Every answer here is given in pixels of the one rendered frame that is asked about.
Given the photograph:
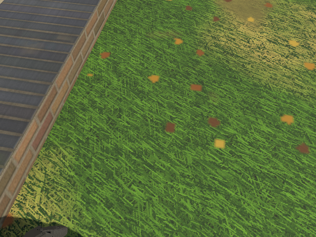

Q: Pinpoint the robot left hand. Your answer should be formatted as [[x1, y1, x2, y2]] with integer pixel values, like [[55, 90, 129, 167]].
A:
[[23, 226, 68, 237]]

